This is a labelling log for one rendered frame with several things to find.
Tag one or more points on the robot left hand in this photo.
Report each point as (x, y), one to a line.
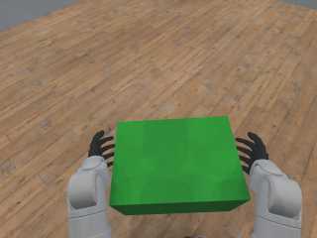
(96, 150)

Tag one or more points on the robot right hand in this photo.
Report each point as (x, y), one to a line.
(258, 151)

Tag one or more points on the left robot forearm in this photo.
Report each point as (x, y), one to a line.
(87, 201)

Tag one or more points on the carton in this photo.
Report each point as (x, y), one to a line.
(183, 165)

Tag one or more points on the right robot forearm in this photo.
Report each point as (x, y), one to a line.
(279, 202)

